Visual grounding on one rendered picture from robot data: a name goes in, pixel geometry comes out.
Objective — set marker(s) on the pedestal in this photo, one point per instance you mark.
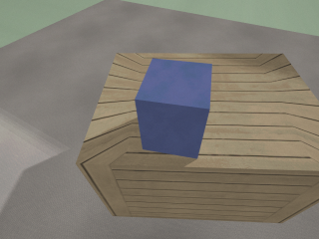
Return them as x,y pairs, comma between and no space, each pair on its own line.
259,156

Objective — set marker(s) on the carton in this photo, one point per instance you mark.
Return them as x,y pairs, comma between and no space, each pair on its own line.
173,104

